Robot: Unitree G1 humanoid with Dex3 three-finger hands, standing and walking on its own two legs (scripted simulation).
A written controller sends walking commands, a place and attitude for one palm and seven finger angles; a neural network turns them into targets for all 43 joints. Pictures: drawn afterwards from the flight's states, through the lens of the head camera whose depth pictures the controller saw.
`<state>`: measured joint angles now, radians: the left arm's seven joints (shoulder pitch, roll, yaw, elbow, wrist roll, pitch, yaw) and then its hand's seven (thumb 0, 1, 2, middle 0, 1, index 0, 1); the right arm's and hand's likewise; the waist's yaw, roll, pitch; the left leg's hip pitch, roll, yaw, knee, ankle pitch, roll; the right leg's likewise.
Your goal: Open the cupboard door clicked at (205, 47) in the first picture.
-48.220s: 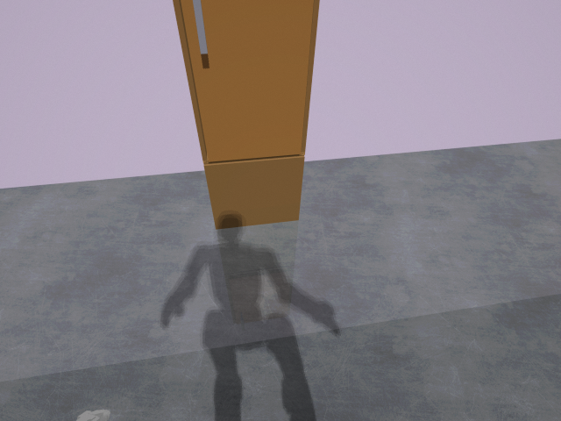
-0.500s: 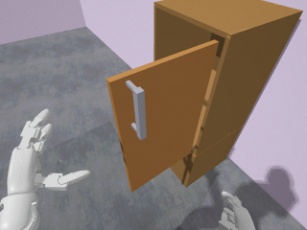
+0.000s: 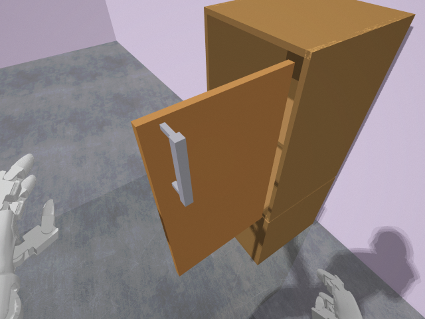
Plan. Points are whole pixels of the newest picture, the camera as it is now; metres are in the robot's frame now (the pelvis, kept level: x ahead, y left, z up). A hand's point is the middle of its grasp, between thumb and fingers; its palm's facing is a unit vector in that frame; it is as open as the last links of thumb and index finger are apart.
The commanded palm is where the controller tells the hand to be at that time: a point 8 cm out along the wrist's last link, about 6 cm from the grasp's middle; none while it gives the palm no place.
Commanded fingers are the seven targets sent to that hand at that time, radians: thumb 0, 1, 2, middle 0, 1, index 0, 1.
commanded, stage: draw the hand back to the body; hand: left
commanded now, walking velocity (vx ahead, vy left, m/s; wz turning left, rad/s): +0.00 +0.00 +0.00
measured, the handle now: (177, 166) +0.33 +0.11 +0.15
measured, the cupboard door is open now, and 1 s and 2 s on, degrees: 92 92 92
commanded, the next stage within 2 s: step back with the hand held close in 0.30 s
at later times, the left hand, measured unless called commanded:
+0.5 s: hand (58, 230) +0.18 +0.25 +0.16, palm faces +0.44 -0.80 -0.41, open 7.4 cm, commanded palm +0.13 +0.28 +0.17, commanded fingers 0.00 0.90 0.90 -0.20 -0.30 -0.20 -0.30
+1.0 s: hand (10, 269) +0.13 +0.28 +0.15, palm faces +0.37 -0.78 -0.50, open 7.4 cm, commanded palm +0.07 +0.32 +0.17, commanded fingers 0.00 0.90 0.90 -0.20 -0.30 -0.20 -0.30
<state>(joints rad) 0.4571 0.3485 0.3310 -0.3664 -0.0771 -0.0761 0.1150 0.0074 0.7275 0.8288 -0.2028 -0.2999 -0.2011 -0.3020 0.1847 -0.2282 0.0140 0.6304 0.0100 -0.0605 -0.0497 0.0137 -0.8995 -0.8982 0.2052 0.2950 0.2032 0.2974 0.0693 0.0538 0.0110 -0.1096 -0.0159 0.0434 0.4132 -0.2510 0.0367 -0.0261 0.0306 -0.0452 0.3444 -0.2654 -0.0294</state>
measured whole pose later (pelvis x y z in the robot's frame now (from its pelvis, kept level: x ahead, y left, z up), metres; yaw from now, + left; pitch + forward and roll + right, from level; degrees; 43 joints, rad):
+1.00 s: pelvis -0.08 +0.02 -0.01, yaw -2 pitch +0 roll -1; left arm 0.57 0.44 0.43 -0.52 -0.05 -0.17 0.14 0.01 0.89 0.90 -0.21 -0.30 -0.21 -0.30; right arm 0.21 -0.22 -0.01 0.52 0.03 0.00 -0.08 0.01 -0.90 -0.90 0.20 0.29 0.20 0.30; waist 0.00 0.01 0.03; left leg -0.36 -0.02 0.08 0.54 -0.19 0.08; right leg -0.31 0.02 -0.02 0.54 -0.23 0.00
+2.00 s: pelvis -0.25 +0.03 -0.01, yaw -4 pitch -1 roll -1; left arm 0.54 0.41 0.42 -0.44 -0.07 -0.17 0.13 0.01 0.89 0.90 -0.21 -0.30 -0.21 -0.30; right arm 0.27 -0.22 0.00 0.63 0.01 -0.09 -0.09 0.01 -0.90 -0.90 0.20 0.29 0.20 0.30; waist -0.04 0.00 -0.04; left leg -0.40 -0.03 -0.03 0.46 -0.09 0.02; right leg -0.08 0.02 -0.03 0.45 -0.38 -0.02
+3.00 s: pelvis -0.29 +0.03 -0.01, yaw -2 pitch -2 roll -1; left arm 0.33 0.17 -0.01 1.11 0.01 0.03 0.00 0.01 0.94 0.90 -0.21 -0.30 -0.20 -0.30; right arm 0.25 -0.24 0.00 1.08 -0.02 0.03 -0.03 0.01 -0.90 -0.90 0.20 0.29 0.20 0.30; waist 0.00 -0.03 0.07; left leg -0.31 -0.04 -0.09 0.45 -0.11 0.02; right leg -0.12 0.04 -0.05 0.44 -0.29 -0.04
